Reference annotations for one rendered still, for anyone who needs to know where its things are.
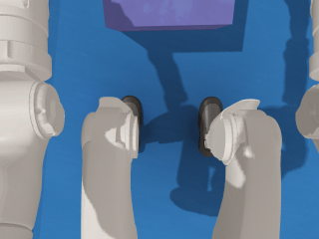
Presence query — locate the robot right forearm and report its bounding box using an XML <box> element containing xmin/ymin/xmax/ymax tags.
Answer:
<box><xmin>309</xmin><ymin>0</ymin><xmax>319</xmax><ymax>82</ymax></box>

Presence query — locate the right robot upper arm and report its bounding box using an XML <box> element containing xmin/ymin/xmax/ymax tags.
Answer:
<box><xmin>295</xmin><ymin>84</ymin><xmax>319</xmax><ymax>153</ymax></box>

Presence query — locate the robot left forearm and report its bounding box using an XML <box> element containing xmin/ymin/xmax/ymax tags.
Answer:
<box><xmin>0</xmin><ymin>0</ymin><xmax>52</xmax><ymax>82</ymax></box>

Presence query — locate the right robot thigh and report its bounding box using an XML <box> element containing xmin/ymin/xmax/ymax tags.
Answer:
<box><xmin>211</xmin><ymin>110</ymin><xmax>281</xmax><ymax>239</ymax></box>

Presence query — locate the right robot foot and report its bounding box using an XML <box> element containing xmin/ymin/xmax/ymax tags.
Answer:
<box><xmin>197</xmin><ymin>97</ymin><xmax>222</xmax><ymax>157</ymax></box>

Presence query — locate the left robot upper arm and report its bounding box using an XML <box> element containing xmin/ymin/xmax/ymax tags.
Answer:
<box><xmin>0</xmin><ymin>80</ymin><xmax>65</xmax><ymax>239</ymax></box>

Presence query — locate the carton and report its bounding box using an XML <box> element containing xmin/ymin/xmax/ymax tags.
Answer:
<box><xmin>103</xmin><ymin>0</ymin><xmax>235</xmax><ymax>32</ymax></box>

